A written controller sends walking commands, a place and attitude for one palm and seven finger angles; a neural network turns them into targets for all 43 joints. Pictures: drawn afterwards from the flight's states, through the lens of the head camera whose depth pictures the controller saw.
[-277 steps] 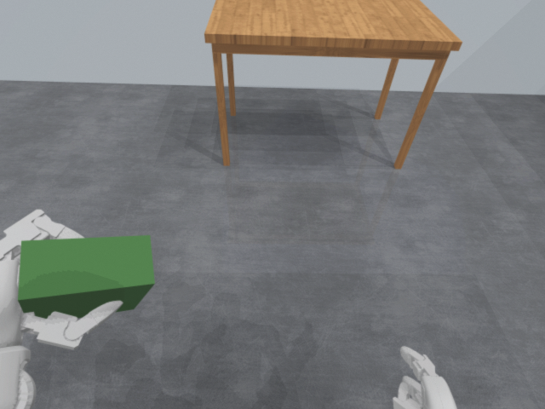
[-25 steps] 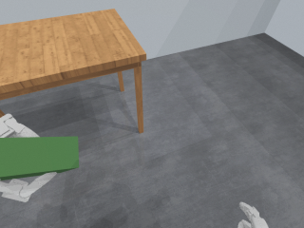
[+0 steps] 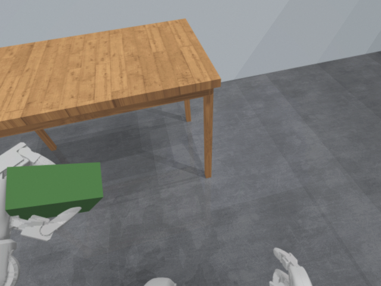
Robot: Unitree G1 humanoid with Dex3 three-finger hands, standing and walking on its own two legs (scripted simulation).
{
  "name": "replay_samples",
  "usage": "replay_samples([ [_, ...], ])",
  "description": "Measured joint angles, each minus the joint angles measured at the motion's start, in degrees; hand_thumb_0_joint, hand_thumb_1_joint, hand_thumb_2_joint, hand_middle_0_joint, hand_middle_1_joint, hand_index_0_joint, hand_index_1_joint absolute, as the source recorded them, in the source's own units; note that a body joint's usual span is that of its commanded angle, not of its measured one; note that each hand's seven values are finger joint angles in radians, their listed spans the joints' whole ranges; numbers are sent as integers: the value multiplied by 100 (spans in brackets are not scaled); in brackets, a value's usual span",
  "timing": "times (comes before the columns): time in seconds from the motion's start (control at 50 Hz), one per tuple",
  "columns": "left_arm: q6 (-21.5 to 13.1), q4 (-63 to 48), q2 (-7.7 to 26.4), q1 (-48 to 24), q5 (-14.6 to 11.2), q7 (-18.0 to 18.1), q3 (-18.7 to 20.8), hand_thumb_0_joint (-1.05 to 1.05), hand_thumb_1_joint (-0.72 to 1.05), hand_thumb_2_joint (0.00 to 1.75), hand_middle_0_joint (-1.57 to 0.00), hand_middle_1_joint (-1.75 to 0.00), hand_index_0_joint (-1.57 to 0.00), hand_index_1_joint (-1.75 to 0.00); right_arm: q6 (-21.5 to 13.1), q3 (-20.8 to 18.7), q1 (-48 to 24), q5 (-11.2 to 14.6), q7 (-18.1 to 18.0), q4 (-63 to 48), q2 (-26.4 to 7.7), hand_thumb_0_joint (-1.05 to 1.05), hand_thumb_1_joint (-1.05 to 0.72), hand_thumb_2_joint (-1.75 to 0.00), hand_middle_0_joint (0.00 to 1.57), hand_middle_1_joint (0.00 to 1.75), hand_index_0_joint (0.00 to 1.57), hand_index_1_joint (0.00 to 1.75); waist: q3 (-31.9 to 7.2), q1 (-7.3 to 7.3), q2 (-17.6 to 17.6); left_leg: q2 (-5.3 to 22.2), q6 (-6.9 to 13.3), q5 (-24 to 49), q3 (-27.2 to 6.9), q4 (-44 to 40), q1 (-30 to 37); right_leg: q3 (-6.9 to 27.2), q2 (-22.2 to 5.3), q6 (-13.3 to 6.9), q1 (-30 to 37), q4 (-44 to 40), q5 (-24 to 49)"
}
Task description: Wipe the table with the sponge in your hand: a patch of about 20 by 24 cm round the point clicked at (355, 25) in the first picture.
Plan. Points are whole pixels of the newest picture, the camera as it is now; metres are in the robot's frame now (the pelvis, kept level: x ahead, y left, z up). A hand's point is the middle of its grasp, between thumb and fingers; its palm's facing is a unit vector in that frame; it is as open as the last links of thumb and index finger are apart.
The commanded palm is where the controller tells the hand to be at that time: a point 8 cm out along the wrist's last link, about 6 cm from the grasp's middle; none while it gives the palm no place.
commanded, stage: take the last steps up to it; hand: left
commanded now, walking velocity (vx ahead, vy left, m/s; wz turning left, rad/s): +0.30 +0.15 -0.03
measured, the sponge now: (68, 192) +0.23 +0.21 +0.16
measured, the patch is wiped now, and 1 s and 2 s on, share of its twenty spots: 0.00 0.00 0.00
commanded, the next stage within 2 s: come to a stop and stand still in 1.34 s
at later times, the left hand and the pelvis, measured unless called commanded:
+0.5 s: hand (48, 115) +0.37 +0.30 +0.19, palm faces +0.32 -0.84 -0.45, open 9.4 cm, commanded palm +0.31 +0.35 +0.18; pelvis +0.13 +0.08 +0.01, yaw -4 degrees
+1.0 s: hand (73, 85) +0.47 +0.29 +0.18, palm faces +0.29 -0.83 -0.48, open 9.4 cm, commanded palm +0.41 +0.35 +0.18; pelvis +0.24 +0.08 +0.01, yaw -2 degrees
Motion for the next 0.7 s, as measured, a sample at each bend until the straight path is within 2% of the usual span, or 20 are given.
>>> replay_samples([
  [0.06,-25,94,-112,195,9,9,41,-1,-43,100,-82,-135,-82,-135,85,-71,-14,4,-3,-49,-174,1,-91,-89,21,30,20,30,81,-60,-116,188,-69,330,18,70,-412,39,-79,88,221,-449,161],
  [0.14,-15,-214,-83,309,64,65,-43,-1,-43,100,-82,-135,-82,-135,62,-222,0,-9,-41,-206,-399,1,-91,-89,21,30,20,30,344,-95,-355,399,-30,534,237,-1401,-328,65,-259,206,445,-714,172],
  [0.24,-12,-1005,137,447,87,171,49,-1,-43,100,-82,-135,-82,-135,-16,-413,43,-7,-98,-426,-541,1,-91,-90,20,30,20,30,487,-94,-586,293,46,839,656,-3139,391,194,-434,462,562,-437,-185],
  [0.26,-33,-1144,198,482,78,196,124,-1,-43,100,-82,-135,-82,-135,-30,-437,62,-1,-117,-499,-564,1,-91,-90,20,30,20,30,448,-103,-574,253,67,1026,747,-3486,629,243,-440,512,518,-208,-341],
  [0.3,-88,-1203,366,359,48,252,301,-1,-43,100,-82,-135,-82,-135,-49,-520,-47,28,-161,-541,-438,1,-91,-90,20,30,20,30,473,-141,-699,168,186,1006,879,-3350,746,443,-539,456,167,885,-785],
  [0.34,-114,-1019,496,139,53,279,397,-1,-43,100,-82,-135,-82,-135,-70,-489,-152,39,-148,-544,-235,1,-91,-90,20,30,20,30,459,-195,-716,200,255,703,904,-3096,766,664,-324,344,-385,2394,-1308],
  [0.38,-66,-833,575,38,14,255,475,-1,-43,100,-82,-135,-82,-135,-109,-362,-187,68,-96,-517,-39,1,-91,-90,20,30,20,30,341,-261,-663,257,277,596,893,-3150,850,587,-156,324,-875,3296,-1342],
  [0.42,2,-810,550,81,-21,228,520,-1,-43,100,-82,-135,-82,-135,-159,-231,-162,105,-37,-501,124,1,-91,-90,20,30,20,30,221,-262,-606,307,269,593,945,-3318,981,430,-116,351,-1249,3462,-1120],
  [0.46,32,-902,442,215,-50,190,478,-1,-43,100,-82,-135,-82,-135,-220,-119,-82,107,7,-502,233,1,-91,-90,20,30,20,30,129,-248,-537,319,273,588,1004,-3501,1121,284,-143,377,-1476,3144,-775],
  [0.52,50,-1055,298,395,-27,120,301,-1,-43,100,-82,-135,-82,-135,-297,-4,77,82,32,-479,301,1,-91,-89,20,30,20,30,78,-214,-406,282,262,551,1019,-3705,1343,122,-168,405,-1470,2205,-311],
  [0.64,161,-804,353,507,-9,64,219,-1,-43,100,-82,-135,-82,-135,-236,97,311,41,-63,-331,276,1,-91,-89,21,30,20,30,9,-117,-205,224,148,155,967,-3531,1668,-136,38,373,-764,432,35],
  [0.66,194,-719,391,464,-4,69,241,-1,-43,100,-82,-135,-82,-135,-212,94,344,46,-77,-323,247,1,-90,-89,21,30,20,30,-11,-117,-181,231,115,-4,925,-3315,1642,-191,91,337,-549,91,177],
  [0.7,224,-502,325,228,32,70,207,-1,-43,100,-82,-135,-82,-135,-139,42,276,52,-102,-223,115,1,-90,-89,21,30,20,30,19,-89,-18,344,132,-353,739,-2353,1333,-297,182,-76,-457,136,364],
])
